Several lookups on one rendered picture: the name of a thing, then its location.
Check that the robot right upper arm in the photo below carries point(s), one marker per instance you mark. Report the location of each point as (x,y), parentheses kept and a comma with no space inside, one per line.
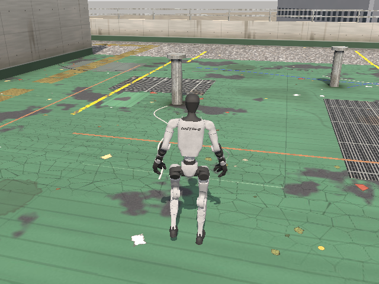
(209,125)

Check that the robot thigh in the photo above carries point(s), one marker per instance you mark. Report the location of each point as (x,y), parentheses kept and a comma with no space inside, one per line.
(175,175)
(203,174)

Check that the left robot hand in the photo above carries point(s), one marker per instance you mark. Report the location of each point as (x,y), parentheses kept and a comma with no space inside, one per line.
(155,166)

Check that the robot left upper arm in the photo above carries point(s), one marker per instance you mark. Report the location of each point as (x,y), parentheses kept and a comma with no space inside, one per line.
(173,123)

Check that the left robot thigh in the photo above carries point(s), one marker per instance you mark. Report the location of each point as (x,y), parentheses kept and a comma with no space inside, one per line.
(175,175)

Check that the right robot thigh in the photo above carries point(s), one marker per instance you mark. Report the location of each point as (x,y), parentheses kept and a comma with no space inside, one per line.
(203,174)

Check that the robot left forearm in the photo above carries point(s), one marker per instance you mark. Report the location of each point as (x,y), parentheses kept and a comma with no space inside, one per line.
(160,155)

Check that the right robot hand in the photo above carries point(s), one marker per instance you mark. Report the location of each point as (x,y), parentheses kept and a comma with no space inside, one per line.
(221,168)

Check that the robot right forearm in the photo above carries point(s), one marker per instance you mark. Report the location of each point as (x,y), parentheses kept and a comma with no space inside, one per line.
(220,156)

